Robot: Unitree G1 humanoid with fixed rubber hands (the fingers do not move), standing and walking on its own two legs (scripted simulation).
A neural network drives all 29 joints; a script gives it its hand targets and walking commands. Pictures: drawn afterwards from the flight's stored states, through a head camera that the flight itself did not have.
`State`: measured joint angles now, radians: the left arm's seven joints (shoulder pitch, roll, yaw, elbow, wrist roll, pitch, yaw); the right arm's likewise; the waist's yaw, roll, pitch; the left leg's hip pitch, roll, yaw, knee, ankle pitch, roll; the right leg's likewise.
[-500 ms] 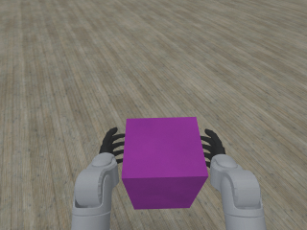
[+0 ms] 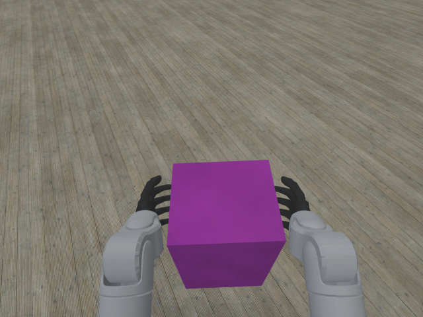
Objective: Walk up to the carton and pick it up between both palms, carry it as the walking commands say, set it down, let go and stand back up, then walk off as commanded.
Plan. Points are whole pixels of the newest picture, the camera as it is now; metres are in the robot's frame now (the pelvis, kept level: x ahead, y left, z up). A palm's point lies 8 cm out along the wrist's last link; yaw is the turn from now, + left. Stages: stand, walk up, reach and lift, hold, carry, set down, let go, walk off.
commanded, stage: carry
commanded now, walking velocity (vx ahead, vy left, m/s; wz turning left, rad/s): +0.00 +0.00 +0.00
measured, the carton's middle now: (222, 231) +0.29 +0.00 +0.02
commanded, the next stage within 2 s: none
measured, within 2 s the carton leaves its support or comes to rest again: neither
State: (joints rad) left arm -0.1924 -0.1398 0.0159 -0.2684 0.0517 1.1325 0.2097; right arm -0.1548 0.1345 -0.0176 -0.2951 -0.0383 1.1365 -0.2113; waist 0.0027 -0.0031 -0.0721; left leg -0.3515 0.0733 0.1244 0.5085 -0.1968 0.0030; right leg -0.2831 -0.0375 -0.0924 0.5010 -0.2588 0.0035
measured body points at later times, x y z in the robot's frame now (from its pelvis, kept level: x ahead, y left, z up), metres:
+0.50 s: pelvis +0.00 +0.00 +0.00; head +0.00 +0.00 +0.45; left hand +0.29 +0.13 +0.08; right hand +0.29 -0.13 +0.08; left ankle +0.04 +0.12 -0.74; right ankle +0.00 -0.12 -0.74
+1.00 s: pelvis +0.00 +0.00 +0.00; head -0.01 +0.00 +0.45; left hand +0.30 +0.13 +0.07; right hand +0.30 -0.13 +0.07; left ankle +0.04 +0.12 -0.74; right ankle +0.00 -0.12 -0.74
